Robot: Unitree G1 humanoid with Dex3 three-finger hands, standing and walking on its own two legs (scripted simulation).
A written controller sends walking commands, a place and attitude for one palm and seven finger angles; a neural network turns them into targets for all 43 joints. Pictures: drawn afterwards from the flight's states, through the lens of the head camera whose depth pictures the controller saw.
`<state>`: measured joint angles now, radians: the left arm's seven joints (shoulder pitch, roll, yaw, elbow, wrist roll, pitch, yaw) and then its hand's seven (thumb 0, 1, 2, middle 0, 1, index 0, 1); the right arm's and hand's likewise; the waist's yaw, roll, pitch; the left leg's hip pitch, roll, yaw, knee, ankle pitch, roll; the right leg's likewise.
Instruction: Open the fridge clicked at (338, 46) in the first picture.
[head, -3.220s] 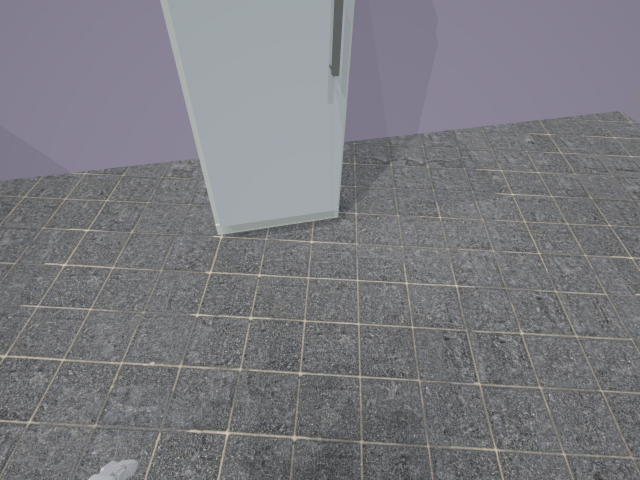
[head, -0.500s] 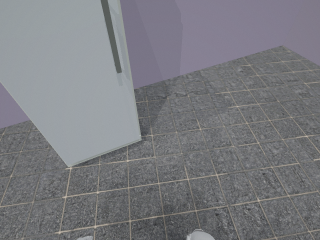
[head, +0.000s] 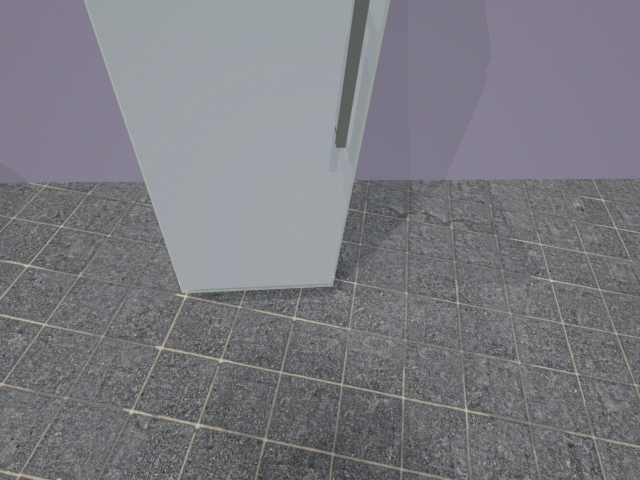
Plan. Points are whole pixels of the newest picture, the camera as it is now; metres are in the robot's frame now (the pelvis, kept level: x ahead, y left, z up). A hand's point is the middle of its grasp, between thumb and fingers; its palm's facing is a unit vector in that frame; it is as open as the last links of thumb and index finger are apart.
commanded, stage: turn to face it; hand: right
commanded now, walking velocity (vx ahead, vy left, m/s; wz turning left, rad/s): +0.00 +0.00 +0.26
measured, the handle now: (348, 74) +0.80 +0.00 +0.12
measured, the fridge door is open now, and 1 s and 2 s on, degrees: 0 0 0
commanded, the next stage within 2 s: take the last steps up to it in 0.12 s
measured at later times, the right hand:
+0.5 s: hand out of the picture +0.07 -0.18 -0.17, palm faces -0.04 +0.99 -0.15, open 7.3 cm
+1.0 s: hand (377, 392) +0.29 -0.09 -0.16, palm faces -0.16 +0.97 -0.17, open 7.3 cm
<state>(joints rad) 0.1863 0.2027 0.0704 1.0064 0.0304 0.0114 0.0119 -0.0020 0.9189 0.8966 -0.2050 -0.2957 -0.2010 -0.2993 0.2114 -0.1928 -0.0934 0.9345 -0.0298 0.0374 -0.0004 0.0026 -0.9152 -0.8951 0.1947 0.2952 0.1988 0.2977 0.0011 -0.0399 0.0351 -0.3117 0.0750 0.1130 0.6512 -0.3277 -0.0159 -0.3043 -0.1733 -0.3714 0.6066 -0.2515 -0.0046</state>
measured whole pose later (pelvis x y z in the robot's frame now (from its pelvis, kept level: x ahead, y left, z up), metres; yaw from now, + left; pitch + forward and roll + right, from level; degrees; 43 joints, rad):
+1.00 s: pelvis +0.16 +0.06 +0.00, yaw +10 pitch +0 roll +0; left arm 0.45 0.11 0.03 1.19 0.01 -0.02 0.02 0.01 0.91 0.90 -0.21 -0.30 -0.20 -0.30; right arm 0.12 -0.14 -0.06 1.02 -0.01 -0.06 0.01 0.00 -0.91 -0.89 0.20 0.30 0.20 0.30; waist 0.03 -0.03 0.09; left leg -0.38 0.02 0.17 0.63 -0.25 0.07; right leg -0.22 -0.09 -0.06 1.08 -0.49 -0.01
